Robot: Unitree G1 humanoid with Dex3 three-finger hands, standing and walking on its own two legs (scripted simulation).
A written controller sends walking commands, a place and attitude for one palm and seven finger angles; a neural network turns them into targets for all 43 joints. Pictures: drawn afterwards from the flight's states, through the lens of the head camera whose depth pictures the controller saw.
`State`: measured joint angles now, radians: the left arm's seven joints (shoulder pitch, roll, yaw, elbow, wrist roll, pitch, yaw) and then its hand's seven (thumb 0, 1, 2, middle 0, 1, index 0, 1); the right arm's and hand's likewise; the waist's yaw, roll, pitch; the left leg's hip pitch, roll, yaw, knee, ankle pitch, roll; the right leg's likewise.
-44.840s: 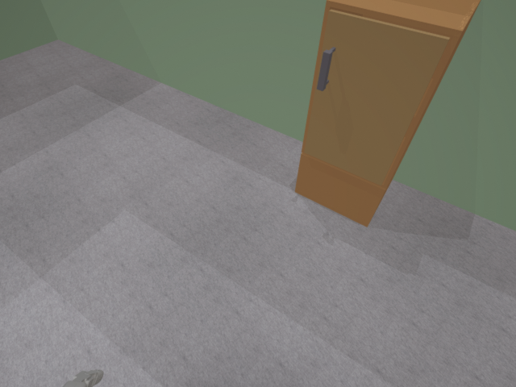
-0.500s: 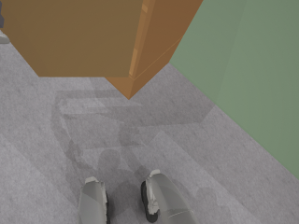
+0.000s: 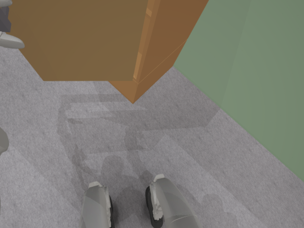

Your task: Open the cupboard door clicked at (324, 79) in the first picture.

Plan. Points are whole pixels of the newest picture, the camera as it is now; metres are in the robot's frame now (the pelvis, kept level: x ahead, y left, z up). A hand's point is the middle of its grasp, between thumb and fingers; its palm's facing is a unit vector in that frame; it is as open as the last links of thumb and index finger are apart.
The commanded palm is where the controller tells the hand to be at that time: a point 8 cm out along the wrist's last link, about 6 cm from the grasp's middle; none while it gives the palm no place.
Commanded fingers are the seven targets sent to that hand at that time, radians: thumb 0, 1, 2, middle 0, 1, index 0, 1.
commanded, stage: slide the fingers in behind the handle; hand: left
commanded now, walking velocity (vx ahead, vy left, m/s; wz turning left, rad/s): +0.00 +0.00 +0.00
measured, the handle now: out of the picture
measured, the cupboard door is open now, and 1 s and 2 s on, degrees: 47 48 90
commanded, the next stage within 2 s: close the thumb around the handle in 0.14 s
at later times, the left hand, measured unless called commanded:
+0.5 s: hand out of the picture +0.57 +0.24 +0.08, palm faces -0.03 -1.00 -0.02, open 12.1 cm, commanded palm +0.56 +0.26 +0.07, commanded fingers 0.00 0.28 0.64 -0.36 -1.28 -0.36 -1.28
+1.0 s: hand out of the picture +0.57 +0.24 +0.08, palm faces +0.00 -1.00 -0.02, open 5.9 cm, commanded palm +0.57 +0.25 +0.07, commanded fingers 0.00 0.90 0.90 -0.40 -1.35 -0.40 -1.35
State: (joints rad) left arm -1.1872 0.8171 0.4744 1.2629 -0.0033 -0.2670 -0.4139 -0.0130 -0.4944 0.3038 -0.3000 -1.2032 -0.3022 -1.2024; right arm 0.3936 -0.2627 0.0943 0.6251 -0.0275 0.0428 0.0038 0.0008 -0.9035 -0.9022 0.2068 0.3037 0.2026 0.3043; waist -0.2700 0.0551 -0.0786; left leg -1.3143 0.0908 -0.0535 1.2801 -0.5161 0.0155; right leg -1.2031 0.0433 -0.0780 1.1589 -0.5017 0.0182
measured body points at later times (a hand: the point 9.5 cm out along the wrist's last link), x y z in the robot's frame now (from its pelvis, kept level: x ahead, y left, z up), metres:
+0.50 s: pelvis +0.00 +0.00 +0.01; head +0.20 +0.05 +0.41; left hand +0.56 +0.30 +0.09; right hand -0.03 -0.25 -0.09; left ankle +0.02 +0.11 -0.62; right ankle +0.02 -0.14 -0.62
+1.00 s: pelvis +0.00 -0.01 +0.00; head +0.20 +0.04 +0.40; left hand +0.56 +0.30 +0.09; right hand -0.02 -0.27 -0.09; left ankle +0.02 +0.11 -0.62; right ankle +0.02 -0.14 -0.62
